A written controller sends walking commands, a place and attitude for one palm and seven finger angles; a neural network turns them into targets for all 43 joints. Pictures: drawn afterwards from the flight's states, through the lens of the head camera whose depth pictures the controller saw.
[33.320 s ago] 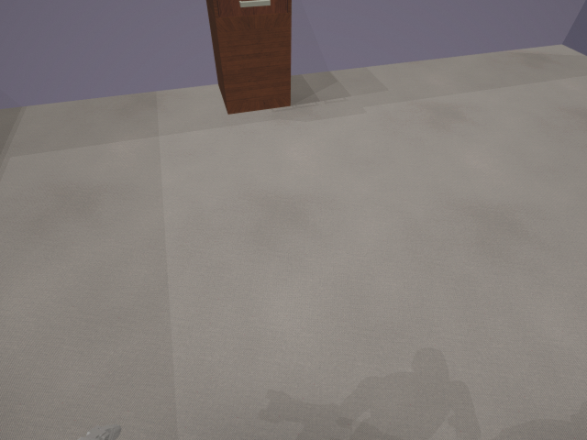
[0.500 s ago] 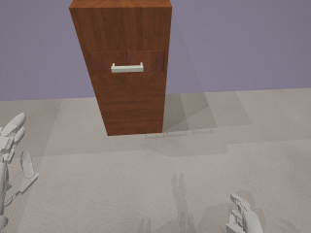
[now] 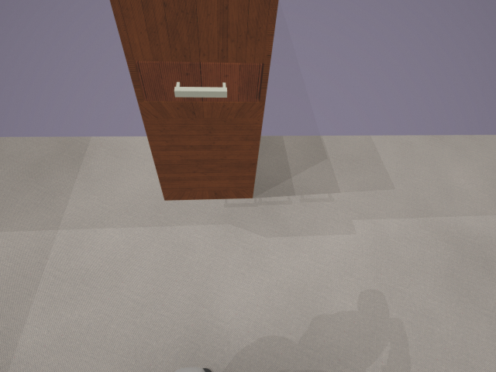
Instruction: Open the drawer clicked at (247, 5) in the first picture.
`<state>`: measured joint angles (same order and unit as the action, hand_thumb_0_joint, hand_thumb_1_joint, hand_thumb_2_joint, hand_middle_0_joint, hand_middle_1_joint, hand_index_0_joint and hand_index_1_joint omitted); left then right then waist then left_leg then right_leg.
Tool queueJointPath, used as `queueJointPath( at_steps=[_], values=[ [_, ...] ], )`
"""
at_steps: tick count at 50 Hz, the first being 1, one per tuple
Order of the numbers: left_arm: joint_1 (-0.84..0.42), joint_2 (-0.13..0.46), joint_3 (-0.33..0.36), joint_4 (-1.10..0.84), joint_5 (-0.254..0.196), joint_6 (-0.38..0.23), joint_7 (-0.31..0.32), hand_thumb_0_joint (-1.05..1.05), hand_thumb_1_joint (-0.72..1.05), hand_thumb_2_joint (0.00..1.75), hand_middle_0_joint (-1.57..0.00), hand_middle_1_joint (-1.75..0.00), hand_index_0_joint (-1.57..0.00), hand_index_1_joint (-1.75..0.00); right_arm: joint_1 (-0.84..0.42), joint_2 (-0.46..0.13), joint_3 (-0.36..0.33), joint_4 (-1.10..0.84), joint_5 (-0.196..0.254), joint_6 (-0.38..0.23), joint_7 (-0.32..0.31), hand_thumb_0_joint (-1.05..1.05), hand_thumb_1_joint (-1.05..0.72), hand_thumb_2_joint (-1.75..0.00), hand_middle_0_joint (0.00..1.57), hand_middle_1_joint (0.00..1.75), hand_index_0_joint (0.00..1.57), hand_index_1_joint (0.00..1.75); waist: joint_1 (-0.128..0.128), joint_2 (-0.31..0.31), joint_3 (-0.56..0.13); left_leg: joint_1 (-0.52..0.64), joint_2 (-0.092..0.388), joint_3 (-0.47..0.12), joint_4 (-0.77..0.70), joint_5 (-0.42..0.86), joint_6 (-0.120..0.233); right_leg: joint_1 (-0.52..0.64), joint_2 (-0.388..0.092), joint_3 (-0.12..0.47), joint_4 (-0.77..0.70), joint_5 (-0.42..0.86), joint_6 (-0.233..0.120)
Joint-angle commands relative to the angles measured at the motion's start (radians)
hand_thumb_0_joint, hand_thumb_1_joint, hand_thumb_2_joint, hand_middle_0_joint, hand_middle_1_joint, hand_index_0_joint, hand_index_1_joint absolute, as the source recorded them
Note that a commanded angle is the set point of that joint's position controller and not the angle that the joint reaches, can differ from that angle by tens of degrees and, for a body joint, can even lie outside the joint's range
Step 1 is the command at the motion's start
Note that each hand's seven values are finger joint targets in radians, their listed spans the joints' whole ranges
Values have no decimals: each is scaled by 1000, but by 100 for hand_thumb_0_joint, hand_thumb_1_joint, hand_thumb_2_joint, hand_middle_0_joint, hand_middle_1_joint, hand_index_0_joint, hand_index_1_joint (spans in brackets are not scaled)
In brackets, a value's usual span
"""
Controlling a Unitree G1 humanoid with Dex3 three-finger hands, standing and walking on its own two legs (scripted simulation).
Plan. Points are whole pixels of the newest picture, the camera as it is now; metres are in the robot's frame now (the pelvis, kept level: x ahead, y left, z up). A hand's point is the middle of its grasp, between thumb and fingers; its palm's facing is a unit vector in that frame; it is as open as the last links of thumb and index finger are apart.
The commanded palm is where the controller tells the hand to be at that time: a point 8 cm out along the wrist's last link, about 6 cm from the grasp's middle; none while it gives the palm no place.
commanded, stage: let the arm hang, fingers relaxed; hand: left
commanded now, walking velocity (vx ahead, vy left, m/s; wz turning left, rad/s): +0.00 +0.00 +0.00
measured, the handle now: (201, 88) +0.91 +0.20 -0.11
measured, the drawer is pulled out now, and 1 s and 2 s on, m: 0.00 0.00 0.00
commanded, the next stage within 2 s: look to check the result in 0.58 s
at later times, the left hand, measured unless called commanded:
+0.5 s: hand out of the picture +0.10 +0.25 -0.14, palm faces -0.05 -0.93 -0.36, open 7.4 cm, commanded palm none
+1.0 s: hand out of the picture +0.13 +0.23 -0.15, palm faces -0.05 -0.93 -0.35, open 7.4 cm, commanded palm none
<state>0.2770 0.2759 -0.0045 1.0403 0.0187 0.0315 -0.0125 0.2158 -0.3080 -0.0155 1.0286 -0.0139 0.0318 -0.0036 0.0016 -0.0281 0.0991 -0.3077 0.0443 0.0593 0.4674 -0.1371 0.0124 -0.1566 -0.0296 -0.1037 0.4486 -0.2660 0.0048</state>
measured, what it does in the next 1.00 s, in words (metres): shifts its weight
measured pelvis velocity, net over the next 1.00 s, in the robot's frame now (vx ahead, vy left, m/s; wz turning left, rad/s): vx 0.05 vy -0.02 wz -0.03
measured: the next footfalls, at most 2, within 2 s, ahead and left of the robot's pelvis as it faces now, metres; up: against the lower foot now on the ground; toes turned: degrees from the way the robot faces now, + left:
none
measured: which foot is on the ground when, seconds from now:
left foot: down 0.00-1.00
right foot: down 0.00-1.00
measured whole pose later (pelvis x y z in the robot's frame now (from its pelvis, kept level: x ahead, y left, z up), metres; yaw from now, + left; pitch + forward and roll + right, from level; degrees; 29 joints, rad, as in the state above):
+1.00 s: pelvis +0.05 -0.02 +0.01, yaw -2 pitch -1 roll +1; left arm 0.11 0.32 0.02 1.12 0.01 -0.01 0.01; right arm 0.09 -0.33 -0.01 1.10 -0.01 0.00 -0.01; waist -0.01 0.01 0.07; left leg -0.16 0.05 0.09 0.32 -0.14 -0.02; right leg -0.02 -0.02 -0.08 0.30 -0.26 -0.01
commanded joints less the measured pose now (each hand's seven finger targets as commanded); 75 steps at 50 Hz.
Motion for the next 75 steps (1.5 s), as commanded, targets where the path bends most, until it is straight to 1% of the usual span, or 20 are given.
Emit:
queueJointPath(
  at_steps=[1, 3, 6, 9, 12, 14, 16, 17, 26, 32, 37, 39, 41, 44, 46, 54, 57, 60, 69, 75],
  values=[
    [-37, 199, 51, -21, -2, -40, 18, 0, 90, 90, -20, -30, -20, -30, -55, -170, -38, -44, 1, -33, -10, 0, -90, -90, 20, 30, 20, 30, -8, 102, -77, 123, 85, -134, -139, -111, 15, -76, -92, 123, -155, -70, -62],
    [-42, 202, 51, -1, -2, -42, 20, 0, 90, 90, -20, -30, -20, -30, -55, -175, -40, -30, 1, -33, -11, 0, -90, -90, 20, 30, 20, 30, -8, 89, -74, 136, 88, -136, -154, -125, 16, -77, -92, 126, -167, -77, -60],
    [-60, 210, 50, 19, -2, -44, 21, 0, 90, 90, -20, -30, -20, -30, -62, -180, -41, -13, 0, -33, -9, 0, -90, -90, 20, 30, 20, 30, -9, 42, -60, 149, 90, -131, -167, -107, 16, -80, -95, 120, -179, -69, -56],
    [-73, 222, 52, 26, 0, -46, 22, 0, 90, 90, -20, -30, -20, -30, -74, -192, -44, -5, 1, -33, -6, 0, -90, -90, 20, 30, 20, 30, -8, 39, -59, 160, 91, -129, -179, -102, 16, -81, -96, 123, -183, -68, -52],
    [-98, 230, 51, 29, 0, -48, 22, 0, 90, 90, -20, -30, -20, -30, -87, -194, -42, 5, -1, -36, -4, 0, -90, -90, 20, 30, 20, 30, -10, 2, -50, 166, 93, -126, -191, -72, 16, -76, -97, 119, -185, -44, -46],
    [-101, 239, 53, 28, 0, -51, 23, 0, 90, 90, -20, -30, -20, -30, -100, -199, -42, 7, 1, -39, -2, 0, -90, -90, 20, 30, 20, 30, -5, 11, -67, 179, 91, -126, -190, -49, 17, -68, -100, 123, -183, -32, -44],
    [-118, 241, 52, 27, 1, -52, 23, 0, 90, 90, -20, -30, -20, -30, -108, -195, -41, 12, -1, -41, -1, 0, -90, -90, 20, 30, 20, 30, -7, 11, -61, 179, 92, -119, -193, -25, 16, -61, -103, 121, -185, -11, -41],
    [-123, 244, 53, 26, 0, -54, 23, 0, 90, 90, -20, -30, -20, -30, -112, -195, -41, 12, -1, -42, -1, 0, -90, -90, 20, 30, 20, 30, -7, -1, -66, 184, 93, -117, -192, -8, 16, -57, -104, 121, -186, 3, -39],
    [-161, 253, 55, 22, -1, -62, 27, 0, 90, 90, -20, -30, -20, -30, -133, -205, -34, 22, -1, -54, -3, 0, -90, -90, 20, 30, 20, 30, -8, 38, -123, 223, 96, -103, -177, 148, 13, 17, -113, 124, -183, 141, -34],
    [-173, 253, 57, 25, -2, -61, 28, 0, 90, 90, -20, -30, -20, -30, -140, -212, -30, 24, 0, -54, -7, 0, -90, -90, 20, 30, 20, 30, -10, 50, -125, 233, 97, -96, -173, 178, 8, 36, -116, 124, -193, 184, -36],
    [-176, 252, 58, 26, -4, -62, 30, 0, 90, 90, -20, -30, -20, -30, -138, -213, -29, 23, 0, -55, -10, 0, -90, -90, 20, 30, 20, 30, -11, 55, -152, 257, 101, -87, -157, 235, 8, 61, -120, 121, -188, 258, -38],
    [-174, 254, 61, 25, -3, -63, 32, 0, 90, 90, -20, -30, -20, -30, -138, -216, -30, 20, 1, -53, -12, 0, -90, -90, 20, 30, 20, 30, -10, 42, -152, 263, 101, -85, -148, 256, 8, 64, -116, 120, -188, 284, -37],
    [-175, 251, 58, 28, -4, -62, 32, 0, 90, 90, -20, -30, -20, -30, -139, -211, -28, 24, 1, -52, -12, 0, -90, -90, 20, 30, 20, 30, -12, 56, -150, 265, 102, -80, -149, 254, 5, 66, -120, 120, -189, 294, -38],
    [-172, 252, 60, 25, -3, -63, 33, 0, 90, 90, -20, -30, -20, -30, -138, -215, -31, 19, 2, -49, -13, 0, -90, -90, 20, 30, 20, 30, -11, 27, -148, 271, 103, -78, -142, 262, 5, 66, -116, 118, -191, 316, -37],
    [-178, 251, 58, 25, -5, -62, 34, 0, 90, 90, -20, -30, -20, -30, -136, -211, -29, 22, 1, -49, -14, 0, -90, -90, 20, 30, 20, 30, -15, 38, -145, 270, 104, -75, -143, 269, 3, 72, -118, 115, -189, 330, -37],
    [-173, 254, 61, 20, -4, -64, 37, 0, 90, 90, -20, -30, -20, -30, -138, -213, -32, 17, 1, -45, -14, 0, -90, -90, 20, 30, 20, 30, -13, 9, -148, 286, 104, -68, -136, 278, 3, 72, -114, 119, -188, 370, -37],
    [-172, 249, 58, 22, -5, -62, 37, 0, 90, 90, -20, -30, -20, -30, -142, -207, -31, 19, 0, -44, -15, 0, -90, -90, 20, 30, 20, 30, -14, 22, -144, 288, 105, -64, -139, 272, 2, 72, -116, 118, -188, 367, -36],
    [-172, 251, 60, 20, -5, -63, 38, 0, 90, 90, -20, -30, -20, -30, -142, -206, -32, 17, 0, -43, -14, 0, -90, -90, 20, 30, 20, 30, -14, 5, -138, 286, 105, -63, -138, 262, 1, 71, -117, 117, -192, 370, -36],
    [-164, 257, 65, 14, -5, -64, 40, 0, 90, 90, -20, -30, -20, -30, -141, -208, -33, 11, 2, -41, -15, 0, -90, -90, 20, 30, 20, 30, -11, 23, -144, 276, 99, -62, -121, 291, -1, 94, -118, 112, -178, 418, -37],
    [-138, 212, 61, 12, -7, -49, 45, 0, 90, 90, -20, -30, -20, -30, -122, -154, -25, 7, 0, -28, -14, 0, -90, -90, 20, 30, 20, 30, -8, 27, -135, 239, 91, -63, -81, 308, -8, 94, -129, 83, -134, 415, -29]
  ],
)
